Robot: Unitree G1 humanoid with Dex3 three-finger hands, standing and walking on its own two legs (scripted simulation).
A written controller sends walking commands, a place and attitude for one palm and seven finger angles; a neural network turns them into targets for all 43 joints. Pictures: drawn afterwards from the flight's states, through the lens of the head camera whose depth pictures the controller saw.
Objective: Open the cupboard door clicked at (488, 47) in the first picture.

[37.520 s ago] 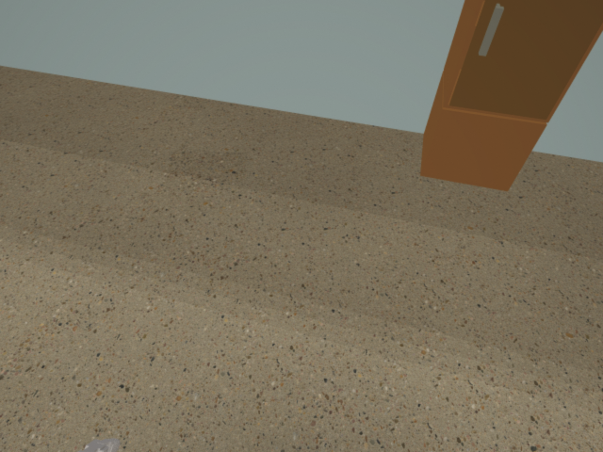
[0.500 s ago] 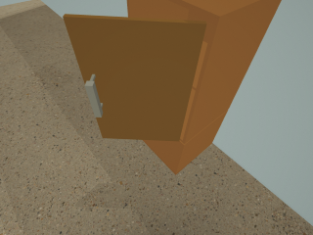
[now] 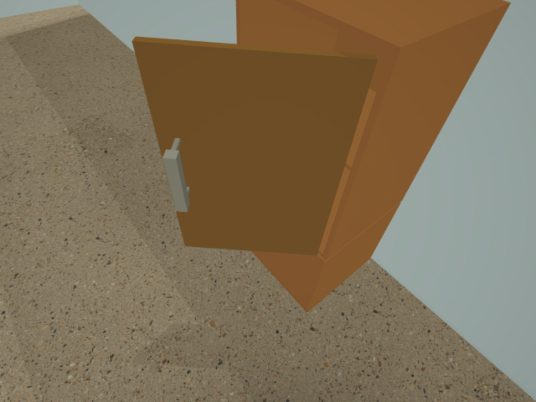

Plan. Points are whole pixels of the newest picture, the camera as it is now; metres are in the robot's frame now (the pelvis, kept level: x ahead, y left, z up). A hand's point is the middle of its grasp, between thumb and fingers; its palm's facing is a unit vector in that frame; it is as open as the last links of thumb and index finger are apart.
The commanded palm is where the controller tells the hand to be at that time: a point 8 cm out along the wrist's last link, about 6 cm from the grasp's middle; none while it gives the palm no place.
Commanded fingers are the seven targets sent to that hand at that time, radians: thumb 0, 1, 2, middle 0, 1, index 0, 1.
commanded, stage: look again from close up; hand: left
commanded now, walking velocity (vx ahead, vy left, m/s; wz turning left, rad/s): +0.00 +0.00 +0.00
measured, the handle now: (179, 175) +0.54 +0.23 -0.02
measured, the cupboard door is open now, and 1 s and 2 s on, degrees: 48 48 48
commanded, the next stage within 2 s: raise the hand with hooked fingers in 0.02 s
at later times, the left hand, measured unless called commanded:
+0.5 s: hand (134, 391) +0.15 +0.20 -0.06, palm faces +0.04 -1.00 -0.04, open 8.4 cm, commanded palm +0.12 +0.27 -0.06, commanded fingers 0.00 0.43 0.70 -0.23 -0.60 -0.23 -0.60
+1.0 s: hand (114, 352) +0.19 +0.24 -0.04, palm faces +0.05 -1.00 -0.05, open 11.3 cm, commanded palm +0.16 +0.29 -0.03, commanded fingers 0.00 -0.15 0.45 -0.28 -0.98 -0.28 -0.98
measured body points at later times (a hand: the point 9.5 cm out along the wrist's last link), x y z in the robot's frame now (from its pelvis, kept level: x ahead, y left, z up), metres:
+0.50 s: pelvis -0.04 -0.03 -0.09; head +0.00 -0.02 +0.36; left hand +0.14 +0.26 -0.06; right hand +0.17 -0.27 -0.14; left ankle +0.00 +0.08 -0.74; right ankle +0.00 -0.11 -0.74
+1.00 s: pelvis -0.03 -0.02 -0.08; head +0.03 -0.01 +0.36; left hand +0.18 +0.29 -0.03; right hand +0.13 -0.26 -0.16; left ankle -0.01 +0.08 -0.74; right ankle +0.00 -0.11 -0.74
